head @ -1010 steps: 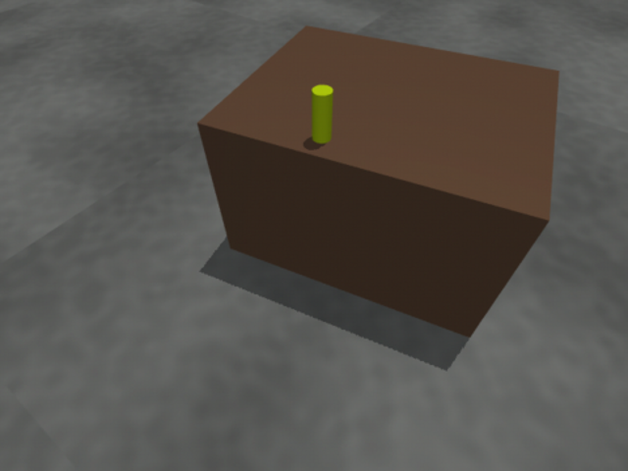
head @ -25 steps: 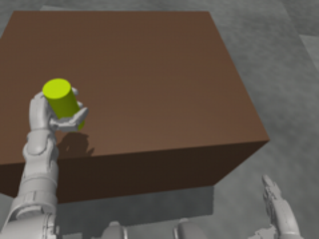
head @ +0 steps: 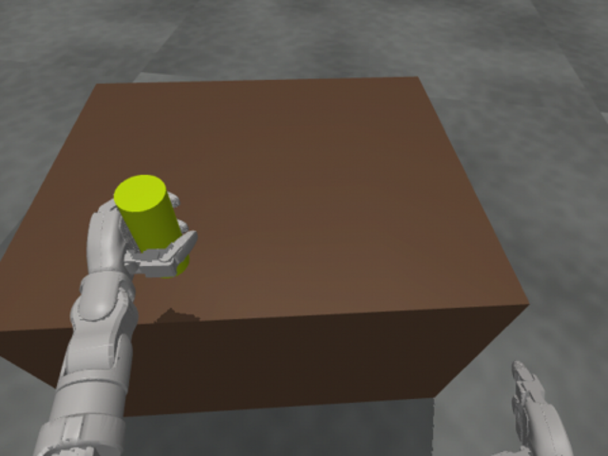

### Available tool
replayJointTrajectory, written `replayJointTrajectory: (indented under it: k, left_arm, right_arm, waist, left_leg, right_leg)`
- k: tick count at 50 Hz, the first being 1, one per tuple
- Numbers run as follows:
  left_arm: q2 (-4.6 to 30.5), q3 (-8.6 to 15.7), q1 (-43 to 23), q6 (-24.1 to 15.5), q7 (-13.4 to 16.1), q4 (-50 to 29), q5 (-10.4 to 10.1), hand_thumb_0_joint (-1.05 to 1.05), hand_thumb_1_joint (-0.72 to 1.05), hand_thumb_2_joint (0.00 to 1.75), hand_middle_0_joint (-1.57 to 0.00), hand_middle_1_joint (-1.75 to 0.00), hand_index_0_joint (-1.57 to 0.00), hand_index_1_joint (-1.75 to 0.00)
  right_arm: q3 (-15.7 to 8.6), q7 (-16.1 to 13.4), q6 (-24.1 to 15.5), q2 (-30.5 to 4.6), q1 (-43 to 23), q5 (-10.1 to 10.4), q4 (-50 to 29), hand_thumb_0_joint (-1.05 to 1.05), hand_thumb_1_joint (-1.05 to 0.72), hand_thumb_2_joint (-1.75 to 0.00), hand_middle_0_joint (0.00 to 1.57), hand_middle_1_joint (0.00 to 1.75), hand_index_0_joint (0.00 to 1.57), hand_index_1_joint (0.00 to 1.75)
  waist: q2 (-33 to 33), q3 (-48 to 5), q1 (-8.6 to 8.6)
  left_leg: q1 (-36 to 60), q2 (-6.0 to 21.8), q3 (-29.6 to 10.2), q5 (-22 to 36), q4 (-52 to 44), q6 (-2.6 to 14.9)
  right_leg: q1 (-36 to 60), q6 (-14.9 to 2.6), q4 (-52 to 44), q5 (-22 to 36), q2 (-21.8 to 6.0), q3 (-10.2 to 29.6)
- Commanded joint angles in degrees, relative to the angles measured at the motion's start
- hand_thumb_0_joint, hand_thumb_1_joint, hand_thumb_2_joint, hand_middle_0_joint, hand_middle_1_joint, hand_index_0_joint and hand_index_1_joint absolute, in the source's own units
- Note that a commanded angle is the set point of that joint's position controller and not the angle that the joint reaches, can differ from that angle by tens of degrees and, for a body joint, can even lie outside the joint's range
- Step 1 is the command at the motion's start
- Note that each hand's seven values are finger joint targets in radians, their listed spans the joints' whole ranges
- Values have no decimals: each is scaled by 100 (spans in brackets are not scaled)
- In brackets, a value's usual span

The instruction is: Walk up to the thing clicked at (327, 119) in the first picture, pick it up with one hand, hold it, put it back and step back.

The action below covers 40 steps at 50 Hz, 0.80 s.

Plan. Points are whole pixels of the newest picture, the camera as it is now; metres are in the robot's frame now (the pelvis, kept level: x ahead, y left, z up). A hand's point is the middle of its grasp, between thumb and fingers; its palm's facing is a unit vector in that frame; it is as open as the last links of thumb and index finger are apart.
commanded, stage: lift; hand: left
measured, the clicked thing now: (156, 231) +0.38 +0.19 +0.10
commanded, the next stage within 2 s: hold in 0.34 s
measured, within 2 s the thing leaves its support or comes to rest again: neither
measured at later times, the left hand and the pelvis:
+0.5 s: hand (157, 238) +0.34 +0.17 +0.13, palm faces +0.15 -0.99 -0.03, open 7.7 cm; pelvis +0.00 -0.01 +0.02, yaw +1 degrees
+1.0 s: hand (149, 233) +0.33 +0.17 +0.15, palm faces +0.15 -0.99 -0.02, open 7.7 cm; pelvis +0.00 -0.01 +0.02, yaw +1 degrees
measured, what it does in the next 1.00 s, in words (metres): stands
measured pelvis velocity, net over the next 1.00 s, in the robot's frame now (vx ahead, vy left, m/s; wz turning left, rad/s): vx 0.00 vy -0.01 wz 0.02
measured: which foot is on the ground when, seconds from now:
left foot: down 0.00-1.00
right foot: down 0.00-1.00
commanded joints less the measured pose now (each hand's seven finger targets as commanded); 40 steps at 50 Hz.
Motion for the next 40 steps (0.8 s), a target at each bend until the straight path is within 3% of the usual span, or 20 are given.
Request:
replayJointTrajectory:
  k: [1, 2, 3, 4, 5, 8, 13, 15, 17, 19, 21, 23, 26, 29, 30, 32, 33, 38, 39, 40]
  left_arm:
    - [957, 245, -2170, -366, 77, -2052, -141, 0, 31, 120, -124, -136, -128, -134]
    - [1014, 374, -1951, -339, 90, -2015, -163, 0, 30, 120, -125, -137, -129, -135]
    - [885, 227, -2099, -285, 103, -2109, -167, 0, 30, 120, -125, -137, -129, -136]
    - [950, 322, -2031, -277, 129, -2228, -176, 0, 30, 120, -124, -136, -127, -135]
    - [996, 293, -1975, -249, 137, -2307, -166, 0, 31, 120, -124, -136, -127, -135]
    - [804, 166, -1960, -153, 136, -2421, -176, 0, 33, 121, -125, -137, -129, -136]
    - [798, 213, -1735, -20, 113, -2588, -215, 0, 29, 121, -124, -137, -127, -136]
    - [862, 265, -1582, 87, 104, -2544, -228, 0, 31, 122, -125, -138, -128, -137]
    - [830, 278, -1581, 187, 111, -2664, -212, 0, 33, 123, -127, -139, -130, -138]
    - [889, 344, -1512, 272, 105, -2727, -231, 0, 32, 122, -127, -138, -129, -137]
    - [776, 271, -1531, 307, 67, -2746, -252, 0, 34, 123, -127, -139, -130, -138]
    - [775, 242, -1632, 352, 77, -2846, -227, 0, 33, 118, -126, -137, -129, -136]
    - [664, 204, -1757, 363, 93, -3092, -273, 0, 27, 117, -125, -136, -128, -135]
    - [778, 325, -1471, 417, 109, -3011, -271, 0, 26, 115, -124, -135, -127, -134]
    - [827, 355, -1403, 441, 108, -3103, -245, 0, 26, 116, -123, -134, -126, -133]
    - [878, 368, -1371, 520, 121, -3168, -202, 0, 27, 114, -124, -134, -127, -133]
    - [783, 253, -1377, 548, 107, -3206, -176, 0, 27, 114, -125, -134, -127, -133]
    - [651, 240, -1346, 655, 75, -3309, -248, 0, 31, 115, -125, -134, -128, -133]
    - [631, 215, -1381, 691, 79, -3360, -251, 0, 33, 117, -126, -137, -129, -136]
    - [725, 279, -1345, 713, 85, -3332, -235, 0, 32, 118, -126, -137, -129, -136]
  right_arm:
    - [-352, -90, -400, -672, -234, 15, -761, 0, 56, -4, 5, 5, 5, 5]
    - [-419, -97, -419, -768, -292, 12, -832, 0, 55, -4, 5, 5, 5, 5]
    - [-447, -124, -450, -794, -363, 11, -765, 0, 55, -4, 5, 5, 5, 5]
    - [-353, -124, -471, -687, -275, 18, -654, 0, 55, -4, 5, 5, 5, 5]
    - [-454, -147, -458, -772, -339, 15, -478, 0, 55, -4, 5, 5, 5, 5]
    - [-305, -171, -584, -658, -485, 19, -558, 0, 55, -5, 5, 5, 5, 5]
    - [-66, -197, -671, -436, -544, 27, -292, 0, 55, -5, 5, 5, 5, 5]
    - [-330, -237, -696, -695, -521, 33, -75, 0, 55, -5, 5, 5, 5, 5]
    - [-187, -221, -740, -579, -542, 24, -59, 0, 55, -5, 5, 5, 5, 5]
    - [-329, -255, -764, -746, -523, 40, -19, 0, 55, -5, 5, 5, 5, 5]
    - [-175, -236, -814, -582, -560, 27, 176, 0, 55, -5, 5, 5, 5, 5]
    - [-211, -257, -869, -648, -830, 25, 56, 0, 54, -5, 5, 5, 5, 5]
    - [99, -253, -961, -310, -874, 28, 110, 0, 53, -5, 5, 5, 5, 5]
    - [-100, -281, -1002, -557, -687, 11, 185, 0, 53, -5, 5, 5, 5, 5]
    - [47, -248, -995, -389, -658, 9, 346, 0, 53, -5, 5, 5, 5, 5]
    - [-176, -263, -1008, -633, -679, 10, 298, 0, 53, -5, 5, 5, 5, 5]
    - [-147, -258, -1020, -580, -629, 6, 186, 0, 53, -5, 5, 5, 5, 5]
    - [-116, -232, -1139, -544, -820, 8, 222, 0, 53, -5, 5, 5, 5, 5]
    - [18, -218, -1162, -394, -858, 22, 307, 0, 54, -5, 5, 5, 5, 5]
    - [-116, -240, -1172, -563, -807, 14, 320, 0, 53, -5, 5, 5, 5, 5]
  waist:
    - [210, -1518, 90]
    - [101, -1653, 68]
    - [60, -1435, 31]
    - [160, -1617, 103]
    - [219, -1513, 83]
    - [94, -1423, 40]
    - [-9, -1379, 117]
    - [3, -1234, 87]
    - [42, -1272, 137]
    - [-29, -1312, 83]
    - [-70, -1173, 110]
    - [-137, -1146, 77]
    - [-56, -1238, 144]
    - [-137, -1202, 107]
    - [85, -1156, 231]
    - [116, -1156, 167]
    - [85, -1194, 81]
    - [28, -1059, 142]
    - [136, -887, 189]
    - [81, -968, 136]
  left_leg:
    - [1347, -207, 126, 1499, -867, 121]
    - [1391, -215, 161, 1579, -823, 138]
    - [1374, -202, 131, 1418, -920, 134]
    - [1462, -219, 157, 1557, -900, 128]
    - [1416, -229, 170, 1489, -930, 127]
    - [1562, -208, 148, 1379, -1024, 128]
    - [1558, -246, 195, 1258, -1098, 160]
    - [1585, -252, 218, 1312, -1128, 157]
    - [1645, -245, 213, 1419, -1169, 150]
    - [1766, -243, 209, 1522, -1189, 152]
    - [1746, -228, 195, 1638, -1198, 166]
    - [1807, -246, 215, 1658, -1205, 181]
    - [1882, -257, 191, 1607, -1247, 179]
    - [1948, -278, 218, 1744, -1261, 197]
    - [1913, -292, 227, 1759, -1281, 174]
    - [2020, -275, 209, 1806, -1349, 156]
    - [2065, -280, 223, 1768, -1344, 170]
    - [2096, -222, 145, 1695, -1497, 140]
    - [2034, -240, 163, 1604, -1514, 138]
    - [2100, -228, 153, 1586, -1543, 142]
  right_leg:
    - [641, -212, -772, 1732, 247, -354]
    - [731, -189, -813, 1850, 228, -322]
    - [671, -198, -849, 1688, 246, -353]
    - [786, -201, -843, 1819, 231, -330]
    - [736, -206, -889, 1778, 215, -311]
    - [807, -193, -985, 1642, 227, -338]
    - [972, -168, -1167, 1548, 187, -310]
    - [941, -166, -1215, 1616, 183, -309]
    - [1019, -170, -1223, 1703, 189, -324]
    - [1053, -164, -1264, 1796, 187, -330]
    - [1076, -148, -1257, 1892, 185, -344]
    - [1086, -127, -1326, 1952, 160, -320]
    - [1155, -133, -1366, 1856, 146, -339]
    - [1293, -109, -1398, 2046, 125, -326]
    - [1308, -134, -1405, 2026, 124, -332]
    - [1317, -155, -1421, 2041, 147, -362]
    - [1294, -140, -1469, 2040, 141, -338]
    - [1325, -171, -1490, 1849, 189, -432]
    - [1267, -175, -1531, 1756, 181, -422]
    - [1268, -173, -1528, 1738, 188, -424]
